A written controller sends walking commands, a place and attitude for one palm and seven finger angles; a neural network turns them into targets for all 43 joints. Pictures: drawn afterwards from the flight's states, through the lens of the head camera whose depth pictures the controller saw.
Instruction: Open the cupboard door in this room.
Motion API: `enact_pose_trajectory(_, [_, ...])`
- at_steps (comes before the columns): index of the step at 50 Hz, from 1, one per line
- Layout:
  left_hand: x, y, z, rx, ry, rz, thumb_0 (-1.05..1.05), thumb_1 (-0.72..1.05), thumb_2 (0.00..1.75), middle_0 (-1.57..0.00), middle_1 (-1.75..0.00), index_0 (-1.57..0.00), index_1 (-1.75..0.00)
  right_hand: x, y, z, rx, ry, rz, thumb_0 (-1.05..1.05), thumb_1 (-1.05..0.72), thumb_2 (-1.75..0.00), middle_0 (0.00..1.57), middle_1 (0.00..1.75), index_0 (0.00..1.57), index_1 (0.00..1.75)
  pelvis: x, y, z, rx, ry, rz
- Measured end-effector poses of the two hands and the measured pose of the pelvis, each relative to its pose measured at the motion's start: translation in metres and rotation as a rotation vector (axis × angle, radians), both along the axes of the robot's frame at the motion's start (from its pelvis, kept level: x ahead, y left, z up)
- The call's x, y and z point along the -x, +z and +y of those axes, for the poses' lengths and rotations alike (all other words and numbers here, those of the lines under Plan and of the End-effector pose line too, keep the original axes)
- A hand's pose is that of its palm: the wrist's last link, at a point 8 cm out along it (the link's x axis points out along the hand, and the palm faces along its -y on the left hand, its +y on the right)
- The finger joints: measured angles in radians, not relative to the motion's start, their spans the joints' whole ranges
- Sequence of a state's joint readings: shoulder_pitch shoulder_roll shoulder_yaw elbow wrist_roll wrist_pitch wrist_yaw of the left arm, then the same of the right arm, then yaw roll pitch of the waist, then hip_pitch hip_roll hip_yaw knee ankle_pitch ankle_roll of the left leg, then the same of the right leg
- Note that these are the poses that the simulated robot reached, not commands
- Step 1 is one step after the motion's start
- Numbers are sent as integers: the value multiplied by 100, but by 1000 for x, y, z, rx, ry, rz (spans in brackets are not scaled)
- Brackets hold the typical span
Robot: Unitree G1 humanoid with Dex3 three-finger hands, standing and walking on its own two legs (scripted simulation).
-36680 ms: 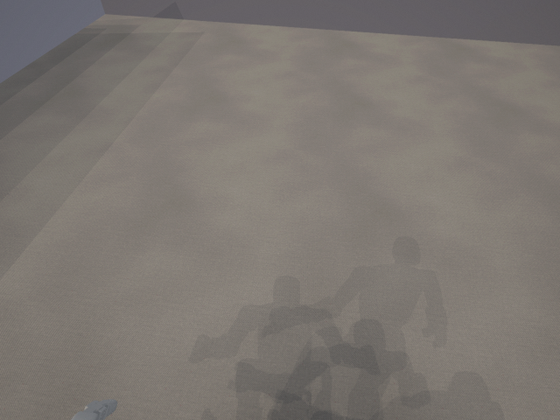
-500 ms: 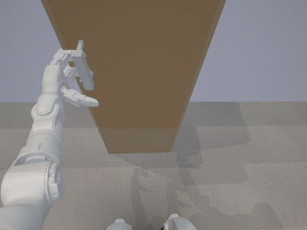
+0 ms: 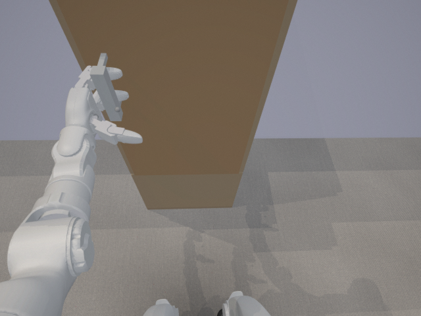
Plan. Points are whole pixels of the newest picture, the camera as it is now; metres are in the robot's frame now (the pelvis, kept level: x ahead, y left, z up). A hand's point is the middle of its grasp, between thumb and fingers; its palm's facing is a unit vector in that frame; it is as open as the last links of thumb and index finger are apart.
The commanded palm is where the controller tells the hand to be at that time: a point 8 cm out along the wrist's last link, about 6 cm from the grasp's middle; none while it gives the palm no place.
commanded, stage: slide the fingers in behind the handle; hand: left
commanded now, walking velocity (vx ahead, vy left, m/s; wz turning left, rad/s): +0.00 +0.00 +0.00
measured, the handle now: (110, 88) +0.54 +0.17 +0.09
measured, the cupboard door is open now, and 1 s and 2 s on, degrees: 0 0 33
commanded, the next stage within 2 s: close the thumb around the handle in 0.26 s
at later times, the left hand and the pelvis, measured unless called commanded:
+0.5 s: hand (119, 107) +0.49 +0.15 +0.09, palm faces -0.05 -1.00 -0.01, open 13.5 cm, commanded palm +0.47 +0.20 +0.09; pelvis +0.00 +0.00 +0.00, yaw +0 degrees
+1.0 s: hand (119, 107) +0.49 +0.15 +0.09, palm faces -0.03 -1.00 -0.01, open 5.6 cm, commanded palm +0.47 +0.20 +0.09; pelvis +0.01 +0.01 +0.00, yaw +0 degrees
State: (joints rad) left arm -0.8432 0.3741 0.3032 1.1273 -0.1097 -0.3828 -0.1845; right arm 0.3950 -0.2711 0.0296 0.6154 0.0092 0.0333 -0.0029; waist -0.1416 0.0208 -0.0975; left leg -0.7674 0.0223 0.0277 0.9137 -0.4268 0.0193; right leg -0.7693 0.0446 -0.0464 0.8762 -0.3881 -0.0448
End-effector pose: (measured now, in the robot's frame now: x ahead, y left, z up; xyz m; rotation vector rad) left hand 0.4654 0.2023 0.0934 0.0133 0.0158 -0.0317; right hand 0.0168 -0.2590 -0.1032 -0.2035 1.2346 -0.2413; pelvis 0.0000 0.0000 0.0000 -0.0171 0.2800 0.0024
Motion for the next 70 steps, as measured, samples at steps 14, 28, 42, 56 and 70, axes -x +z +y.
enact_pose_trajectory(14, [-4, -2, -1, 0, -5, 11, -1, -50, 30, -30, -120, -29, -120, 1, -1, 0, 2, 7, 8, 1, -90, -90, 20, 30, 21, 30, 1, 0, -1, 1, 6, 7])
enact_pose_trajectory(28, [-8, -3, -1, 14, -9, 9, -1, -33, 37, -31, -122, -31, -122, -3, -1, 6, -4, 1, 13, 1, -90, -90, 20, 30, 21, 30, -6, 0, 4, 3, 0, 13])
enact_pose_trajectory(42, [-7, -4, -1, -1, -14, 5, 0, 37, 67, -36, -129, -36, -129, -9, -2, 10, -11, 5, 8, 1, -90, -90, 20, 30, 21, 30, -9, 0, 8, 6, 1, 13])
enact_pose_trajectory(56, [-8, -4, -2, 2, 4, 6, 1, 73, 82, -37, -134, -37, -134, -9, -2, 9, -9, 3, 7, 1, -90, -90, 20, 30, 21, 30, -8, 0, 7, 3, 0, 13])
enact_pose_trajectory(70, [7, -4, -3, 3, 0, -1, 1, 74, 77, -36, -135, -35, -135, -14, 2, 5, -25, -21, -22, 1, -90, -90, 20, 30, 21, 30, -14, 5, 3, -4, -21, -4])
